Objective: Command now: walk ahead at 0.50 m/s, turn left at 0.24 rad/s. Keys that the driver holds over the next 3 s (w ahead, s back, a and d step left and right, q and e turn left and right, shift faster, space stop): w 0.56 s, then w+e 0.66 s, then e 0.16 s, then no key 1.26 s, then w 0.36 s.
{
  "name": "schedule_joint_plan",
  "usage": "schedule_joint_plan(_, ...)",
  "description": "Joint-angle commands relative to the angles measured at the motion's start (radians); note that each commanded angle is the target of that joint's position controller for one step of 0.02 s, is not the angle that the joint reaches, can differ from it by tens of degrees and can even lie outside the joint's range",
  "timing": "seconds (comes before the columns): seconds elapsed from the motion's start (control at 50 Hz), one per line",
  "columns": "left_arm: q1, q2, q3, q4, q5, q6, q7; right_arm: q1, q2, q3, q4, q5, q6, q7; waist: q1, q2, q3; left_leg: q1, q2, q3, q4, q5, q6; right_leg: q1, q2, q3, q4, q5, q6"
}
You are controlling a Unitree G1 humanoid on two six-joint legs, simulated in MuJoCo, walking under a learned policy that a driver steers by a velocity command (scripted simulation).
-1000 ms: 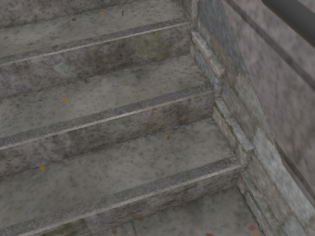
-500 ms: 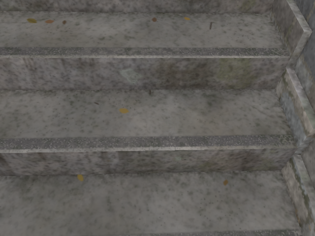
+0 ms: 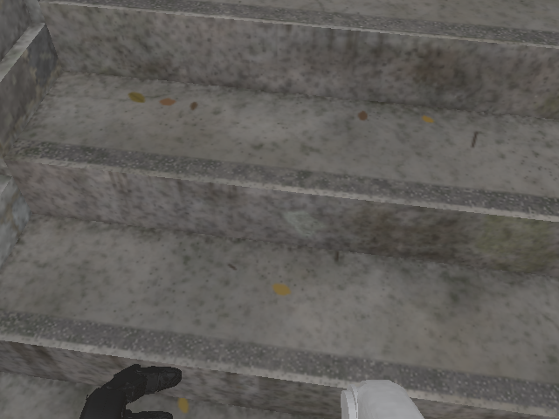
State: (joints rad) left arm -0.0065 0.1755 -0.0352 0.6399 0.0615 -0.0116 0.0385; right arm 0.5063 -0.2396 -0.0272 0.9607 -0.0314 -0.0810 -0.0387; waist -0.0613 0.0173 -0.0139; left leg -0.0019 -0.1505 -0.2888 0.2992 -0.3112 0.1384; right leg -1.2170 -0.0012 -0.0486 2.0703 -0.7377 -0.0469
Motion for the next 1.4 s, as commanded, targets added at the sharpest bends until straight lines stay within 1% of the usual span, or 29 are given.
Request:
schedule_joint_plan(0.02,-0.318,0.016,-0.032,-0.247,-0.006,-0.015,-0.005,0.085,-0.127,-0.013,0.030,0.019,0.008,-0.004,-0.021,0.014,0.184,-0.118,0.277,-0.101,-0.207,0.476,0.082,-0.121,-0.025,-0.067,-0.278,0.016,-0.016)
schedule_joint_plan(0.06,-0.076,0.021,-0.032,-0.176,-0.002,0.012,-0.011,-0.093,-0.151,-0.014,-0.063,0.061,0.022,-0.005,0.106,-0.078,-0.046,-0.394,0.215,0.083,-0.205,1.366,0.053,0.702,0.044,-0.150,-0.631,0.336,-0.034)
schedule_joint_plan(0.08,0.095,0.029,-0.017,-0.130,-0.013,0.021,0.006,-0.098,-0.223,-0.045,-0.080,0.068,-0.002,0.000,0.171,0.087,-0.176,-0.357,0.258,0.076,-0.046,1.827,0.029,0.922,0.074,-0.105,-0.674,0.429,-0.038)
schedule_joint_plan(0.12,0.386,0.139,0.040,-0.008,-0.006,0.011,0.018,-0.117,-0.262,-0.075,-0.058,0.075,-0.031,0.003,0.294,0.153,-0.287,-0.104,0.292,0.055,0.365,1.939,-0.015,1.012,0.093,0.003,-1.003,0.401,-0.069)
schedule_joint_plan(0.16,0.519,0.342,0.103,0.126,0.004,0.001,0.011,-0.026,-0.051,-0.041,-0.095,0.027,-0.038,0.046,0.211,-0.450,-0.441,-0.483,-0.146,0.047,1.240,0.020,-0.079,1.266,-0.299,0.862,-1.565,0.859,-0.306)
schedule_joint_plan(0.18,0.373,0.269,0.112,0.102,-0.030,0.013,0.005,0.007,-0.058,-0.037,-0.115,-0.032,-0.026,0.069,0.120,-0.265,-0.402,-0.553,-0.060,0.002,1.422,0.054,-0.044,1.134,-0.301,0.998,-1.651,0.405,-0.308)
schedule_joint_plan(0.24,0.273,0.037,0.072,0.212,-0.021,-0.017,0.001,-0.259,0.036,-0.004,-0.241,-0.059,0.039,0.053,0.057,0.034,0.029,-0.861,0.045,0.114,1.596,0.060,-0.018,0.781,-0.231,0.691,-1.659,-0.052,-0.249)
schedule_joint_plan(0.28,0.214,-0.115,0.007,0.233,0.049,-0.058,-0.075,-0.227,-0.001,0.021,-0.209,0.016,0.065,0.096,0.078,-0.028,0.110,-1.129,0.044,-0.090,1.716,0.214,0.097,0.702,-0.199,0.561,-1.659,0.151,-0.260)
schedule_joint_plan(0.36,0.200,0.069,0.050,0.280,0.045,-0.102,-0.121,-0.285,-0.044,0.023,-0.269,0.006,0.068,0.116,-0.012,-0.003,-0.032,-1.105,0.125,0.146,1.502,0.334,0.127,0.646,-0.113,0.217,-1.771,0.293,-0.207)
schedule_joint_plan(0.52,0.678,-0.036,-0.022,0.491,0.099,-0.096,-0.114,-0.684,0.071,0.102,-0.346,-0.019,0.044,0.103,0.144,-0.054,0.063,-1.683,0.264,0.313,1.626,0.217,0.150,1.114,-0.191,0.238,-1.852,0.358,-0.185)
schedule_joint_plan(0.54,0.560,0.034,0.016,0.462,-0.079,-0.125,-0.035,-0.784,0.177,0.111,-0.451,0.005,0.046,0.052,0.096,-0.029,0.210,-1.401,0.244,0.401,1.649,-0.011,-0.030,0.798,-0.170,0.231,-1.989,0.403,-0.143)
schedule_joint_plan(0.56,0.549,0.049,0.015,0.445,-0.104,-0.128,-0.003,-0.740,0.114,0.104,-0.460,0.024,0.061,0.045,0.077,0.016,0.212,-1.230,0.260,0.436,1.479,0.004,-0.086,0.719,-0.170,0.207,-2.057,0.557,-0.155)
schedule_joint_plan(0.58,0.728,0.020,-0.015,0.494,0.008,-0.103,-0.104,-0.976,0.117,0.137,-0.495,-0.011,0.108,0.111,0.176,-0.211,-0.054,-1.246,0.301,0.355,1.322,0.058,0.021,0.875,-0.259,0.207,-2.057,0.509,-0.190)
schedule_joint_plan(0.68,0.568,0.210,0.058,0.411,-0.035,-0.147,-0.177,-0.640,-0.015,0.072,-0.360,-0.009,0.080,0.145,-0.040,-0.234,-0.211,-0.604,0.076,0.506,0.868,-0.001,0.007,1.149,-0.264,0.090,-1.781,2.048,-0.188)
schedule_joint_plan(0.7,0.543,0.240,0.094,0.424,-0.023,-0.139,-0.176,-0.483,-0.045,0.051,-0.318,-0.010,0.074,0.122,-0.092,-0.226,-0.266,-0.388,0.092,0.376,0.690,0.070,0.031,1.121,-0.250,0.104,-1.581,2.037,-0.133)
schedule_joint_plan(0.72,0.727,0.068,0.057,0.445,0.037,-0.141,-0.167,-0.280,-0.050,0.059,-0.239,0.014,0.055,0.124,-0.057,0.083,-0.556,0.124,0.336,-0.052,0.622,0.458,0.225,0.747,-0.150,0.146,-1.230,1.449,-0.081)
schedule_joint_plan(0.74,0.667,0.041,0.061,0.440,0.008,-0.111,-0.189,0.053,-0.120,0.029,-0.137,-0.036,0.082,0.105,-0.164,0.254,-0.594,0.217,0.504,-0.554,0.264,0.282,0.303,0.533,0.022,0.254,-0.900,0.662,-0.063)
schedule_joint_plan(0.78,0.511,0.027,0.095,0.445,-0.020,-0.098,-0.181,-0.013,-0.161,0.005,-0.037,0.010,0.014,0.089,-0.107,0.155,-0.187,-0.184,0.489,-0.513,0.128,-0.263,0.178,0.234,0.035,0.370,-0.171,0.818,-0.082)
schedule_joint_plan(0.86,0.313,-0.046,0.053,0.338,-0.017,-0.056,-0.135,-0.346,0.195,0.079,0.030,0.000,0.013,0.092,0.100,-0.089,-0.129,-0.339,0.438,0.020,0.146,0.196,0.092,0.122,-0.008,0.301,-0.033,0.717,-0.210)
schedule_joint_plan(1.06,-0.143,-0.005,-0.018,0.096,-0.087,-0.015,-0.114,-0.019,0.088,0.076,0.183,-0.150,-0.010,0.095,0.058,0.004,-0.046,-0.176,0.356,0.460,-0.124,0.159,0.050,-0.227,-0.089,0.069,-0.169,0.713,-0.285)
schedule_joint_plan(1.12,-0.308,-0.007,-0.022,0.033,-0.045,0.059,-0.138,-0.028,0.045,0.076,0.140,-0.065,-0.019,0.129,0.049,0.054,-0.020,-0.348,0.417,0.555,-0.319,0.470,0.099,0.136,-0.089,-0.141,-0.475,0.454,-0.196)
schedule_joint_plan(1.16,-0.220,-0.010,-0.012,0.027,-0.072,0.066,-0.153,-0.002,-0.115,0.047,0.139,-0.037,-0.057,0.132,0.131,0.119,-0.085,-0.230,0.448,0.589,-0.155,1.492,0.109,0.390,0.025,-0.167,-0.625,0.494,-0.154)
schedule_joint_plan(1.2,-0.019,0.035,0.017,0.083,-0.057,0.039,-0.143,-0.036,-0.181,0.021,0.125,-0.002,-0.067,0.129,0.188,0.176,-0.114,0.070,0.483,0.584,0.061,1.720,0.100,0.459,0.134,-0.183,-0.974,0.368,-0.132)
schedule_joint_plan(1.22,0.102,0.109,0.047,0.129,-0.057,0.025,-0.117,0.019,-0.164,0.016,0.118,-0.046,-0.070,0.139,0.173,0.153,-0.238,-0.095,0.450,0.569,0.225,1.757,0.051,0.782,0.130,-0.091,-0.899,0.646,-0.184)
schedule_joint_plan(1.24,0.275,0.140,0.062,0.177,-0.074,0.017,-0.098,0.044,-0.096,0.026,0.105,-0.096,-0.074,0.149,0.194,0.046,-0.387,-0.394,0.395,0.474,0.487,1.405,-0.004,1.151,0.069,0.212,-1.008,0.805,-0.283)
schedule_joint_plan(1.26,0.491,0.192,0.080,0.266,-0.017,0.033,-0.078,-0.043,-0.063,0.019,0.070,-0.071,-0.047,0.182,0.257,-0.140,-0.430,-0.685,0.223,0.404,0.781,0.390,-0.075,1.384,-0.067,0.572,-1.390,0.809,-0.362)
schedule_joint_plan(1.28,0.567,0.288,0.127,0.292,-0.011,0.023,-0.083,-0.098,-0.051,-0.004,0.050,0.017,-0.022,0.194,0.269,-0.132,-0.358,-0.821,0.136,0.182,1.241,0.197,-0.102,1.293,-0.187,0.828,-1.593,0.686,-0.345)
schedule_joint_plan(1.3,0.501,0.298,0.145,0.311,-0.010,-0.011,-0.069,-0.112,-0.030,-0.019,0.045,0.014,-0.014,0.181,0.216,-0.091,-0.243,-0.902,0.135,0.067,1.469,0.271,-0.107,1.137,-0.194,0.802,-1.610,0.703,-0.304)
schedule_joint_plan(1.4,0.078,-0.044,0.030,0.303,-0.018,-0.072,-0.109,-0.249,0.023,0.003,-0.080,-0.004,0.007,0.071,-0.043,0.039,-0.173,-1.061,0.154,0.125,1.615,0.179,-0.029,0.759,-0.092,0.353,-1.581,1.045,-0.245)
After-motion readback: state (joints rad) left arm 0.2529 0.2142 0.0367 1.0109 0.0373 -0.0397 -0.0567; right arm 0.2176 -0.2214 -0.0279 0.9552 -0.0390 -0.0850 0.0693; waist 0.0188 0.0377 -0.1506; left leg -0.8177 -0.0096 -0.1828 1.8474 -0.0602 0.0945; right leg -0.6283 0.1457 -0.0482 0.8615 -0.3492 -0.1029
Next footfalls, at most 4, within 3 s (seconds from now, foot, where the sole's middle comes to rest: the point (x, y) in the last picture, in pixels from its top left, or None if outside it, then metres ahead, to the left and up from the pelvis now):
0.14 right None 0.25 -0.12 -0.61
0.70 left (213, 312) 0.58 0.12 -0.44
1.20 right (342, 151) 0.84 -0.15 -0.27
1.80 left None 1.14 0.02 -0.11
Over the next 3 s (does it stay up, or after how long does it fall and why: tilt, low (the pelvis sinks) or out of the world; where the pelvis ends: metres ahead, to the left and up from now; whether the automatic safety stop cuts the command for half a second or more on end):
stays up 1.17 -0.13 0.67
